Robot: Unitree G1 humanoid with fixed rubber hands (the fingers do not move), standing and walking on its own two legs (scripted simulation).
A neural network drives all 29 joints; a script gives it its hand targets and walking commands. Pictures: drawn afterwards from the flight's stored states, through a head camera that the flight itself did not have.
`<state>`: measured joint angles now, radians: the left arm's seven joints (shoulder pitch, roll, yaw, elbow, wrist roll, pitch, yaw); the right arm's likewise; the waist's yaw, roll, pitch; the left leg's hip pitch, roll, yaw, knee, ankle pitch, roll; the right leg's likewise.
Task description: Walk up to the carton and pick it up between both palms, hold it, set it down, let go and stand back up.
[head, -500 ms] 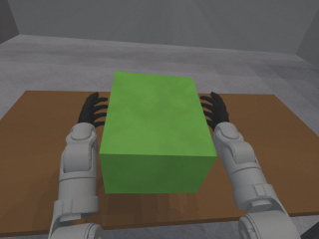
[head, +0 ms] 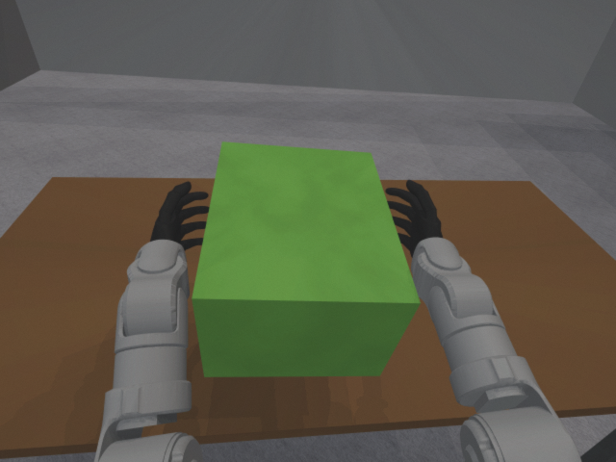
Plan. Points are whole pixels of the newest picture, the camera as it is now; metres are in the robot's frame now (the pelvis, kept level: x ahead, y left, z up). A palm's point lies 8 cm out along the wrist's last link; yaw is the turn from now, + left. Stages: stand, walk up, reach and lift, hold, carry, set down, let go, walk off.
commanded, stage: hold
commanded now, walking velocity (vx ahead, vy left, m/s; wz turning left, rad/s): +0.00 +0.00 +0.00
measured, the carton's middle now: (296, 252) +0.39 +0.01 +0.12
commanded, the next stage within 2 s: none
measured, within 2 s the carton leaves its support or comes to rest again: neither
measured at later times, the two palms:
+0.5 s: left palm (168, 242) +0.36 +0.17 +0.17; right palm (421, 236) +0.36 -0.15 +0.18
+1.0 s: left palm (167, 246) +0.35 +0.17 +0.17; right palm (421, 237) +0.36 -0.15 +0.18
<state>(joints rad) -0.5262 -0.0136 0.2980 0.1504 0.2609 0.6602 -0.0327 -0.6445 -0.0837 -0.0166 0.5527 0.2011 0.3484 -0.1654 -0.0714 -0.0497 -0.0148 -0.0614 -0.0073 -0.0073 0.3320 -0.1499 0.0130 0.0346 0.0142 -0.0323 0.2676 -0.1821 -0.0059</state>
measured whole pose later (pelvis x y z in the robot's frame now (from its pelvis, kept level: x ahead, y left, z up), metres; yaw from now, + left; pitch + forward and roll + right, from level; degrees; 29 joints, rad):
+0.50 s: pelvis +0.00 +0.00 +0.00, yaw +0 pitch -8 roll -1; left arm -0.55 -0.02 0.32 0.18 0.29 0.67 -0.05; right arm -0.67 -0.08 -0.04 0.60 0.19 0.35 -0.16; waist -0.07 -0.06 -0.01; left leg -0.03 -0.01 0.00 0.33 -0.16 0.02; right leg 0.06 0.01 -0.03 0.26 -0.19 0.00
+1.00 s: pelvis +0.00 +0.00 +0.00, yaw +0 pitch -8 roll -1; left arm -0.54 -0.02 0.32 0.18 0.28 0.67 -0.04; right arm -0.67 -0.07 -0.04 0.59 0.19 0.35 -0.16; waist -0.06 -0.07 -0.01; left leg -0.04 -0.01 0.00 0.33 -0.15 0.01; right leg 0.05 0.01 -0.03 0.27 -0.18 -0.01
